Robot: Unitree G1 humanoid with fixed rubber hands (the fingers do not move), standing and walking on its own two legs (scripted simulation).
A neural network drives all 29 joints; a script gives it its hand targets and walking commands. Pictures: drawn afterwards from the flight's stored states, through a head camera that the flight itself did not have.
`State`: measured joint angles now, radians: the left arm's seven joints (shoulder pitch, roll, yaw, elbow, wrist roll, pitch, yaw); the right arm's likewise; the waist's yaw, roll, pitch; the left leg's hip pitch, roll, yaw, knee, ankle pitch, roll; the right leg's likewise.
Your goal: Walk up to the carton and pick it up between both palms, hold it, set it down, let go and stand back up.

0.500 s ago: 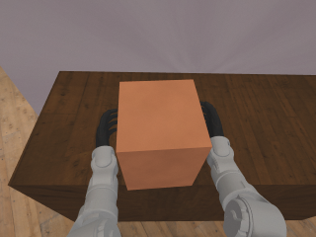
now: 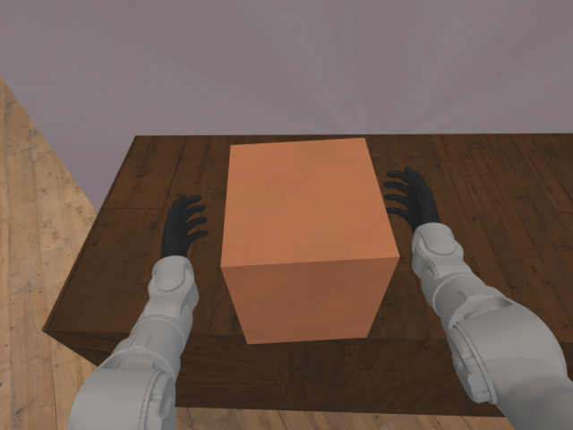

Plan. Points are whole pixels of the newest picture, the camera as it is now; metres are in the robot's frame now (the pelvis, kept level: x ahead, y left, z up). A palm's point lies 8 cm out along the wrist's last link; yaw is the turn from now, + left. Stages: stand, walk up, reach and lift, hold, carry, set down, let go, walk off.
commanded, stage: set down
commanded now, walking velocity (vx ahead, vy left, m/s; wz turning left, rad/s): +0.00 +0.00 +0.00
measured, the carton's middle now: (302, 246) +0.41 +0.04 +0.01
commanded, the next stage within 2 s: none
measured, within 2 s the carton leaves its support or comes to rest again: neither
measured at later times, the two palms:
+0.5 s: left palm (151, 204) +0.37 +0.23 +0.14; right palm (439, 176) +0.43 -0.13 +0.15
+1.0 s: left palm (141, 230) +0.33 +0.23 +0.14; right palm (473, 201) +0.40 -0.17 +0.14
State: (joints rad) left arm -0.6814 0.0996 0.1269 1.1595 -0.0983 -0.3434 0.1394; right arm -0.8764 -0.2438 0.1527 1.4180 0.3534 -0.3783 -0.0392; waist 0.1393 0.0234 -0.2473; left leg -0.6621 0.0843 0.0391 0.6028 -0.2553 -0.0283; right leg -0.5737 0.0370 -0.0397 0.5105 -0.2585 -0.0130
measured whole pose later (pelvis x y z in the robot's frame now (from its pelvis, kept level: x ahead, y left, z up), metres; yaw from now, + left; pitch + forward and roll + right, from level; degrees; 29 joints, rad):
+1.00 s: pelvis -0.01 -0.01 +0.02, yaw +2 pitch +2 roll -1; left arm -0.46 0.16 0.17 0.30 -0.07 0.48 0.07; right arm -0.67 -0.34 0.10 0.78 0.40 0.18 -0.04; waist 0.08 0.00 -0.06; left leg -0.20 0.05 0.02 0.32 -0.15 -0.03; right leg -0.13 0.03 -0.04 0.28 -0.18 -0.02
